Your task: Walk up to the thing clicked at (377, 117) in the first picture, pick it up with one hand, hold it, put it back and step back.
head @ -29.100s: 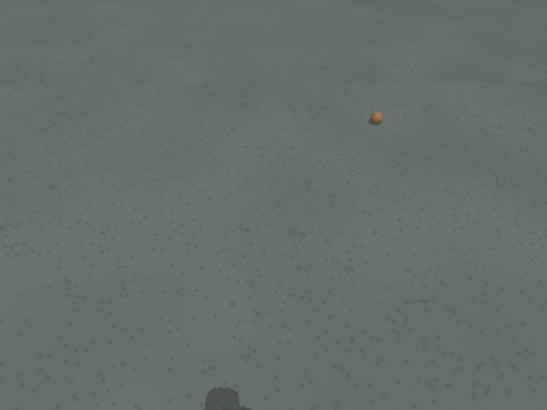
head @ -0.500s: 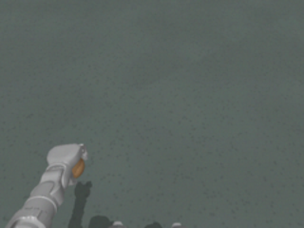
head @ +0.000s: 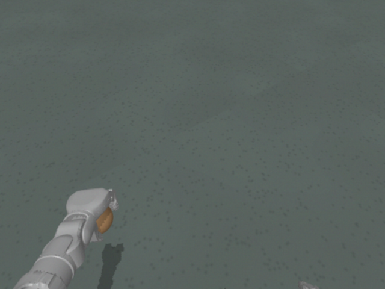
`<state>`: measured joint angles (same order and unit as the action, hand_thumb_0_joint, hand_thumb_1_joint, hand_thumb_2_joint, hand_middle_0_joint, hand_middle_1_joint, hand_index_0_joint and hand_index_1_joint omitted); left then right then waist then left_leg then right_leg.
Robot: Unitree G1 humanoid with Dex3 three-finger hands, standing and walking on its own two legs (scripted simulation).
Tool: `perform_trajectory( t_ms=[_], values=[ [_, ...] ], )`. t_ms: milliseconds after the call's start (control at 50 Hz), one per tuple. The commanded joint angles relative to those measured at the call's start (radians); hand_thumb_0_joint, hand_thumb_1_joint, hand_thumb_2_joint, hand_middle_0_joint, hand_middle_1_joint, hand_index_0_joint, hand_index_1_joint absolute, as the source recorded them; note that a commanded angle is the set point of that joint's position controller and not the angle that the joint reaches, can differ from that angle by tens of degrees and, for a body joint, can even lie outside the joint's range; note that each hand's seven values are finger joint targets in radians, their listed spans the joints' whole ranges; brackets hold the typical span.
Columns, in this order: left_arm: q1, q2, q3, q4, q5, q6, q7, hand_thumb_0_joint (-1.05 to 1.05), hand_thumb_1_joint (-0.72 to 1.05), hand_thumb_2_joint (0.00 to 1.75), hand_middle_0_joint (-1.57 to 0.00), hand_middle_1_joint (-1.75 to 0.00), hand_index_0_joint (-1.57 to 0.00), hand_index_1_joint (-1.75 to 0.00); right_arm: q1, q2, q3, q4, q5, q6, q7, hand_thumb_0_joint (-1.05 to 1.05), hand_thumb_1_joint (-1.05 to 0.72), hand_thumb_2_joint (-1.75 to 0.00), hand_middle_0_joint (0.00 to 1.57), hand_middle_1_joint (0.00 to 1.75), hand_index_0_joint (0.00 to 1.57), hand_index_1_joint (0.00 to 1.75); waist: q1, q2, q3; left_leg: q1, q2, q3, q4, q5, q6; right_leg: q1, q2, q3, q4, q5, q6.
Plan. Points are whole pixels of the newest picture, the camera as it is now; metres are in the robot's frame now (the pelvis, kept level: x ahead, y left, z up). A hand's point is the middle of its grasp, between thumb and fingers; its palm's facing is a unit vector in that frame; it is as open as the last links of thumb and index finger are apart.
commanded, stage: hold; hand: left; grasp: from above
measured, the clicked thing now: (96, 218) +0.32 +0.23 -0.09
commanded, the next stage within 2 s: crouch in 1.60 s
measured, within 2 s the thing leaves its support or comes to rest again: neither
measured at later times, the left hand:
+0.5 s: hand (94, 222) +0.29 +0.21 -0.04, palm faces -0.46 -0.06 -0.89, open 9.5 cm
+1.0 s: hand (91, 224) +0.28 +0.21 -0.02, palm faces -0.44 -0.06 -0.89, open 9.5 cm
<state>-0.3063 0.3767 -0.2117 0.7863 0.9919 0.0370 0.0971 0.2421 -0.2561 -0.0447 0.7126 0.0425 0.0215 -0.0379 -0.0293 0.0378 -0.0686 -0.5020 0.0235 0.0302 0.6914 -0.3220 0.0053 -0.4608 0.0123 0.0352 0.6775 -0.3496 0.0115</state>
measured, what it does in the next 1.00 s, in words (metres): stands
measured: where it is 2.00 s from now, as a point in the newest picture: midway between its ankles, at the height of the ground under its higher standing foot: outside the picture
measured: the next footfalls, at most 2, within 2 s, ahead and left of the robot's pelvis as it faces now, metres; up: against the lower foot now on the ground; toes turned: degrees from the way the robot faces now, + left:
none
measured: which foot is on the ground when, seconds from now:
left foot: down 0.00-1.00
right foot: down 0.00-1.00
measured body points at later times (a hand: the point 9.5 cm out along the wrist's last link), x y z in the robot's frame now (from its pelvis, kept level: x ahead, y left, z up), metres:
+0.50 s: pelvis +0.00 +0.00 +0.01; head +0.01 -0.02 +0.46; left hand +0.31 +0.22 +0.01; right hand +0.12 -0.27 -0.10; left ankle +0.01 +0.11 -0.72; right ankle -0.01 -0.13 -0.72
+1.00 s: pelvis -0.01 -0.01 +0.02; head +0.00 -0.03 +0.47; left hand +0.30 +0.21 +0.03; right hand +0.13 -0.26 -0.10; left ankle +0.01 +0.11 -0.72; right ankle -0.01 -0.13 -0.72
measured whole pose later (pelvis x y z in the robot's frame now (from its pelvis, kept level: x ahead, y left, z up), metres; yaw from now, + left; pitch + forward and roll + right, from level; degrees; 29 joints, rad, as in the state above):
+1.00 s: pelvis -0.01 -0.01 +0.02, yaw +0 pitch +1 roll +0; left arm -0.24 0.39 -0.23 0.64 0.98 0.02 -0.02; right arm 0.19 -0.26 -0.03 0.68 0.06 0.06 -0.05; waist 0.01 0.05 -0.01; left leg -0.29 0.02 0.04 0.48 -0.22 0.00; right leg -0.26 0.01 0.04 0.50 -0.26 0.00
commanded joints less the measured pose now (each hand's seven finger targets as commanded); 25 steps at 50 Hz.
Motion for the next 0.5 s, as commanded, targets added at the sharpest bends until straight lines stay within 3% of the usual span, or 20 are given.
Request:
perform_trajectory(
  t_ms=[0, 160, 200, 240, 280, 380, 400, 480],
  values=[
    [-0.324, 0.209, 0.083, -0.212, 0.000, -0.005, 0.016, 0.00, 0.55, 0.84, -0.84, -0.94, -0.89, -0.88, -0.011, -0.143, -0.050, -0.116, 0.008, -0.027, -0.012, 0.00, -0.90, -0.90, 0.20, 0.30, 0.20, 0.30, -0.006, -0.009, -0.298, 0.248, -0.032, -0.005, -0.077, 0.342, 0.011, 0.102, 0.035, -0.012, -0.105, 0.340, -0.011],
    [-0.312, 0.225, 0.094, -0.242, 0.010, -0.004, -0.002, 0.00, 0.56, 0.85, -0.84, -0.94, -0.89, -0.88, -0.032, -0.144, -0.048, -0.131, 0.012, -0.013, -0.009, 0.00, -0.90, -0.90, 0.20, 0.30, 0.20, 0.30, 0.009, -0.005, -0.280, 0.289, -0.033, 0.000, -0.116, 0.369, 0.012, 0.147, 0.034, -0.012, -0.139, 0.363, -0.013],
    [-0.311, 0.209, 0.080, -0.252, 0.006, -0.002, -0.012, 0.00, 0.57, 0.85, -0.84, -0.94, -0.90, -0.88, -0.036, -0.141, -0.044, -0.134, 0.013, -0.012, -0.008, 0.00, -0.89, -0.89, 0.20, 0.30, 0.20, 0.30, 0.004, 0.003, -0.260, 0.287, -0.031, 0.000, -0.132, 0.347, 0.008, 0.153, 0.034, -0.012, -0.146, 0.339, -0.017],
    [-0.284, 0.225, 0.098, -0.228, 0.006, -0.001, -0.018, 0.00, 0.57, 0.85, -0.84, -0.94, -0.90, -0.89, -0.049, -0.143, -0.045, -0.136, 0.013, -0.009, -0.011, 0.00, -0.90, -0.90, 0.20, 0.30, 0.20, 0.30, 0.012, -0.016, -0.244, 0.290, -0.031, 0.001, -0.143, 0.336, 0.012, 0.157, 0.033, -0.013, -0.161, 0.330, -0.014],
    [-0.310, 0.206, 0.074, -0.266, 0.006, -0.004, -0.026, 0.00, 0.58, 0.86, -0.84, -0.96, -0.90, -0.90, -0.051, -0.139, -0.041, -0.145, 0.015, -0.008, -0.011, 0.00, -0.90, -0.90, 0.20, 0.30, 0.20, 0.30, 0.007, -0.002, -0.241, 0.293, -0.031, 0.003, -0.152, 0.327, 0.012, 0.152, 0.032, -0.009, -0.168, 0.325, -0.016],
    [-0.297, 0.230, 0.093, -0.291, -0.002, -0.008, -0.043, 0.00, 0.59, 0.86, -0.85, -0.95, -0.91, -0.90, -0.075, -0.140, -0.039, -0.160, 0.019, -0.002, -0.013, 0.00, -0.90, -0.90, 0.20, 0.30, 0.20, 0.30, 0.027, -0.007, -0.240, 0.313, -0.035, 0.008, -0.178, 0.309, 0.013, 0.181, 0.027, -0.008, -0.191, 0.308, -0.014],
    [-0.276, 0.219, 0.087, -0.258, 0.003, -0.006, -0.045, 0.00, 0.56, 0.87, -0.84, -0.96, -0.89, -0.90, -0.065, -0.142, -0.039, -0.160, 0.018, -0.001, -0.013, 0.00, -0.90, -0.90, 0.20, 0.30, 0.20, 0.30, 0.012, -0.020, -0.223, 0.309, -0.031, 0.006, -0.182, 0.304, 0.013, 0.178, 0.030, -0.011, -0.194, 0.297, -0.016],
    [-0.300, 0.219, 0.090, -0.298, 0.002, -0.010, -0.040, 0.00, 0.58, 0.87, -0.85, -0.96, -0.90, -0.90, -0.082, -0.138, -0.035, -0.162, 0.019, 0.000, -0.015, 0.00, -0.90, -0.90, 0.20, 0.30, 0.20, 0.30, 0.022, -0.002, -0.222, 0.326, -0.033, 0.008, -0.199, 0.285, 0.011, 0.183, 0.027, -0.007, -0.206, 0.278, -0.018]
  ],
)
